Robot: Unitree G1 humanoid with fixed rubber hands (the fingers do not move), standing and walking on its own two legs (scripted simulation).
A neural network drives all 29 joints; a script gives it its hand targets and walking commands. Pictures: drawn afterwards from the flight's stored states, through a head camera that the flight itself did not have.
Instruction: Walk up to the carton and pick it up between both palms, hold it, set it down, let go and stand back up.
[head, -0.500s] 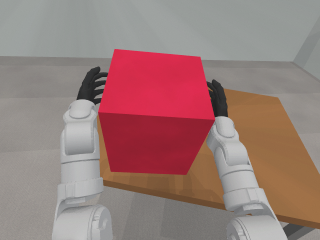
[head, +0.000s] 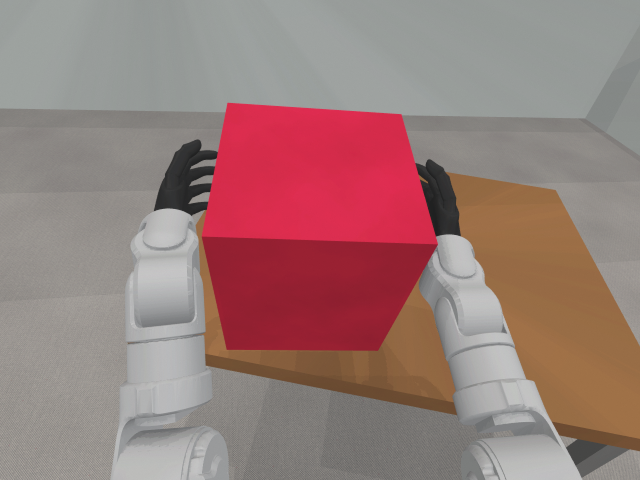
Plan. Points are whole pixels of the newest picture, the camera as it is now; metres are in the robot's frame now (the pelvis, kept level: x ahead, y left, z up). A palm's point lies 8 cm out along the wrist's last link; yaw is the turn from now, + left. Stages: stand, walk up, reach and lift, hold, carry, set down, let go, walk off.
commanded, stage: hold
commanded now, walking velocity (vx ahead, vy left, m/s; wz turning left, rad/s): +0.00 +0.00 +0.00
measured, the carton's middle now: (309, 238) +0.38 +0.00 +0.14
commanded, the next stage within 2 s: none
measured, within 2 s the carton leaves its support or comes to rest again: neither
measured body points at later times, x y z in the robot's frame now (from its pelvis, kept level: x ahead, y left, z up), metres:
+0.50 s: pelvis +0.01 +0.00 +0.00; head -0.04 +0.04 +0.45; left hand +0.38 +0.17 +0.20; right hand +0.37 -0.14 +0.19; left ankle +0.03 +0.12 -0.75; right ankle +0.02 -0.11 -0.75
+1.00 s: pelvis +0.00 -0.01 +0.00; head -0.04 +0.03 +0.45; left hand +0.37 +0.16 +0.20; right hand +0.37 -0.15 +0.19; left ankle +0.03 +0.12 -0.75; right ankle +0.02 -0.11 -0.75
